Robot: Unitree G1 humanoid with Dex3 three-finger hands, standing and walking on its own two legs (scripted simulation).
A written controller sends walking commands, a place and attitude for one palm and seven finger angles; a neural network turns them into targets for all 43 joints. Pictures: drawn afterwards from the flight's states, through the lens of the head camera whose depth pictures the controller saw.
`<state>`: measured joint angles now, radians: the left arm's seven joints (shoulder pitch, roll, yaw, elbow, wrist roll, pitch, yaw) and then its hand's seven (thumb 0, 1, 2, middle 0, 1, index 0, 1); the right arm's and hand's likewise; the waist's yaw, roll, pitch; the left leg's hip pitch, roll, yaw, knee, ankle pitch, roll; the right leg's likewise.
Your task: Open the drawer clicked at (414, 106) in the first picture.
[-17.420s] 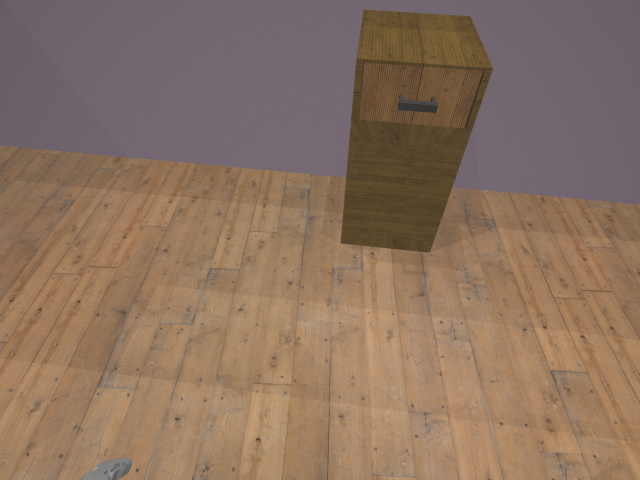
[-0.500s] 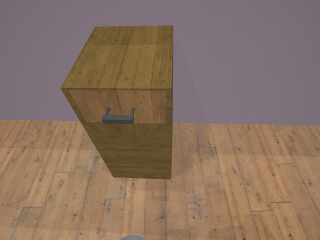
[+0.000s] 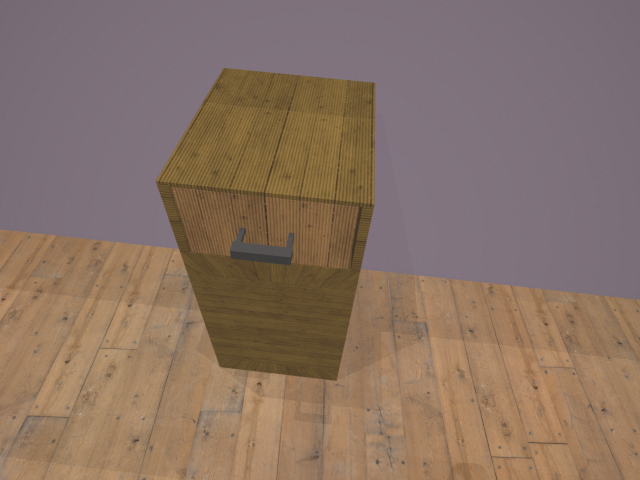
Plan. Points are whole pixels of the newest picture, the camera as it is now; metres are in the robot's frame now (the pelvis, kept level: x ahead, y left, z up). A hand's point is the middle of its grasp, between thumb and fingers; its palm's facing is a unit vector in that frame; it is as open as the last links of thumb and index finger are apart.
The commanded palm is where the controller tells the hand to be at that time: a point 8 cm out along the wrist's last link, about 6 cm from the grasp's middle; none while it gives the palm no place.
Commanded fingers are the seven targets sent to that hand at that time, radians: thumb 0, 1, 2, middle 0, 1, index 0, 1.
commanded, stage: come to a stop and stand still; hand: left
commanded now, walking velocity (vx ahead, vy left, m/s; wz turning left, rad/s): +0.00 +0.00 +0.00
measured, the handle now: (264, 244) +0.53 +0.15 -0.08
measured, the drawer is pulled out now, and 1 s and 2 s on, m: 0.00 0.00 0.00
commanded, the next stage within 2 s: look again from close up in 0.26 s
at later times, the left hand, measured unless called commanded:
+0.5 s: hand out of the picture -0.01 +0.17 -0.18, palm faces +0.01 -0.98 -0.19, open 7.3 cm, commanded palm none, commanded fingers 0.00 0.90 0.90 -0.20 -0.30 -0.20 -0.30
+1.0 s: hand out of the picture -0.05 +0.14 -0.18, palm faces +0.03 -0.99 -0.16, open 7.4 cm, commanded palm none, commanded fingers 0.00 0.90 0.90 -0.20 -0.30 -0.20 -0.30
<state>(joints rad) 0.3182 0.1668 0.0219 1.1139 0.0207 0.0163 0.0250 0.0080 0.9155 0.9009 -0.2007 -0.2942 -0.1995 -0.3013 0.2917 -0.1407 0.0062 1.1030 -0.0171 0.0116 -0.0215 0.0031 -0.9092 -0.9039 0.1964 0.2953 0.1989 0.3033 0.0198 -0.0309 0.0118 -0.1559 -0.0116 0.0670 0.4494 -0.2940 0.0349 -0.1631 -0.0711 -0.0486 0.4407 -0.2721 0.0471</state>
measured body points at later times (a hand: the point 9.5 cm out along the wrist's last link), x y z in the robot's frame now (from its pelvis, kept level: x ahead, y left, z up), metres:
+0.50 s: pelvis +0.00 +0.01 -0.01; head +0.01 +0.01 +0.44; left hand -0.01 +0.22 -0.17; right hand -0.01 -0.22 -0.16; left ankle -0.03 +0.09 -0.74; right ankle -0.03 -0.15 -0.74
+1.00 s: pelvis -0.04 -0.02 +0.00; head -0.04 -0.02 +0.45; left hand -0.05 +0.19 -0.16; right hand -0.05 -0.24 -0.16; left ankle -0.03 +0.09 -0.74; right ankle -0.03 -0.15 -0.74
